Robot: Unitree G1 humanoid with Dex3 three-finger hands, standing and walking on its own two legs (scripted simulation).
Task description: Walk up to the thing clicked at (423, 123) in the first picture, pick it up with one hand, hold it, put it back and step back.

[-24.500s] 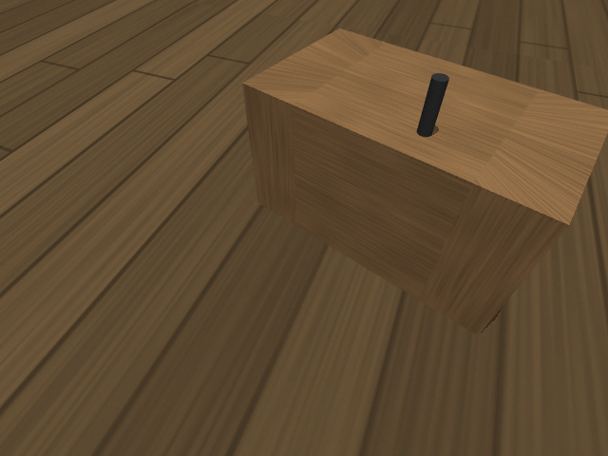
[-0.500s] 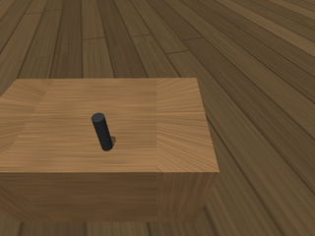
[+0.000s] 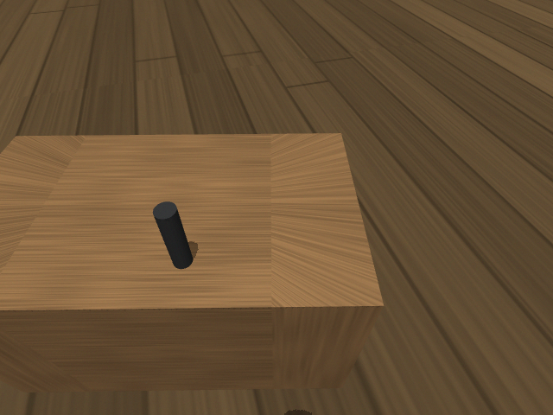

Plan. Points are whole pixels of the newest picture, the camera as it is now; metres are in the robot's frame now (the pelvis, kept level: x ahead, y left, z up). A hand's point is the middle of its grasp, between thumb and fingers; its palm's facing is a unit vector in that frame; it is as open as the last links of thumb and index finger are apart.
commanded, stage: home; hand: left
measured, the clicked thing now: (174, 237) +0.47 +0.24 -0.09
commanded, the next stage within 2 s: stand in 0.20 s
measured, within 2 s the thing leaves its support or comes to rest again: neither
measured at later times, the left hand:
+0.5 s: hand out of the picture +0.09 +0.25 -0.15, palm faces -0.04 -0.93 -0.36, open 15.8 cm
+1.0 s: hand out of the picture +0.08 +0.25 -0.16, palm faces -0.04 -0.94 -0.35, open 7.5 cm
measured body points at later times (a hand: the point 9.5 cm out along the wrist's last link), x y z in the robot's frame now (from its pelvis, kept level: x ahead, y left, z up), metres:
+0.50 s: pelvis +0.02 +0.00 +0.00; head +0.02 +0.00 +0.45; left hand +0.09 +0.30 -0.13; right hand +0.09 -0.30 -0.13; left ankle +0.05 +0.12 -0.74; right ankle -0.02 -0.16 -0.74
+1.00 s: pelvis +0.02 -0.01 +0.00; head +0.03 -0.01 +0.45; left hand +0.08 +0.30 -0.13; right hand +0.08 -0.31 -0.13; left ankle +0.05 +0.12 -0.74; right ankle -0.02 -0.16 -0.74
